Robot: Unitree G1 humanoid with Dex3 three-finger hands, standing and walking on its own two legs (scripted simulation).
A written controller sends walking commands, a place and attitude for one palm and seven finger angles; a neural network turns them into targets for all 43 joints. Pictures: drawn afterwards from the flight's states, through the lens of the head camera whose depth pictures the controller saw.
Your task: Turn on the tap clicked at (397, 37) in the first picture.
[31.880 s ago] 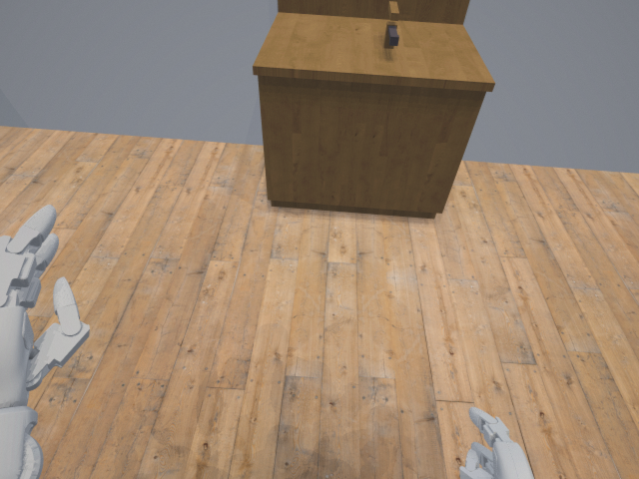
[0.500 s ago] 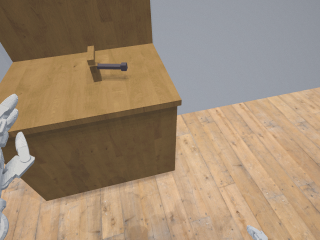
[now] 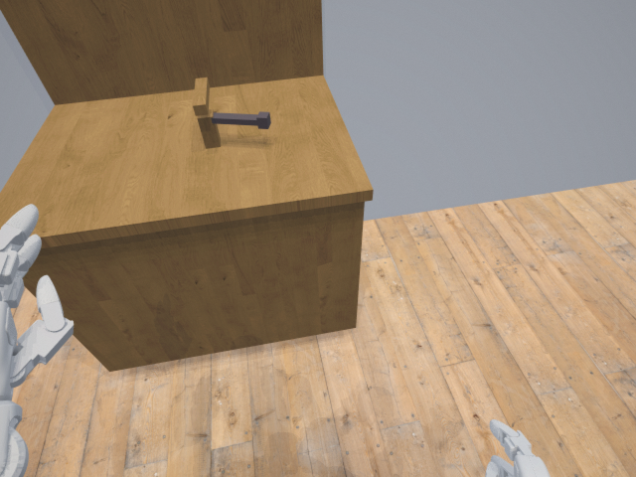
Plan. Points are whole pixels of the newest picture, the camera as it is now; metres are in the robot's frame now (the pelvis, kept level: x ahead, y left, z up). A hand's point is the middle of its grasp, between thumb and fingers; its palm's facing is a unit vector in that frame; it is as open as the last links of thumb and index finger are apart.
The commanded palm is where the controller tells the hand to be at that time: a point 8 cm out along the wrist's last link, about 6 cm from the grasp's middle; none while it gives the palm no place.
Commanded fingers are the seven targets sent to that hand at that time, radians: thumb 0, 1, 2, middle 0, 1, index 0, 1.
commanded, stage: stop stepping back and stand still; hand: left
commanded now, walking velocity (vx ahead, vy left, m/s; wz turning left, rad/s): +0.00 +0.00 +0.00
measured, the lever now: (263, 120) +0.84 +0.17 +0.02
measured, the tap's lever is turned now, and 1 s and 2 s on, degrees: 71 71 71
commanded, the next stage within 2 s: stand and check the lever's angle in 0.16 s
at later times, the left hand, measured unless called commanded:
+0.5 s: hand (68, 305) +0.24 +0.26 +0.17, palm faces +0.37 -0.86 -0.36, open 7.4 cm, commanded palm +0.19 +0.30 +0.19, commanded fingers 0.00 0.90 0.90 -0.20 -0.30 -0.20 -0.30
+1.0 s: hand (82, 275) +0.28 +0.26 +0.17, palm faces +0.31 -0.88 -0.35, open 7.4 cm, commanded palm +0.22 +0.30 +0.19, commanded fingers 0.00 0.90 0.90 -0.20 -0.30 -0.20 -0.30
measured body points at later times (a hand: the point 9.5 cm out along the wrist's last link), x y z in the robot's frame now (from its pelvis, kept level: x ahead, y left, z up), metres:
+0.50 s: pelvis +0.02 +0.02 +0.02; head +0.04 +0.03 +0.47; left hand +0.21 +0.30 +0.19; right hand +0.20 -0.22 -0.06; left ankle +0.01 +0.13 -0.72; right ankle +0.06 -0.07 -0.72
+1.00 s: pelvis +0.04 +0.04 +0.01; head +0.05 +0.05 +0.46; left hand +0.25 +0.31 +0.19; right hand +0.20 -0.20 -0.07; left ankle +0.01 +0.13 -0.72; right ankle +0.06 -0.07 -0.72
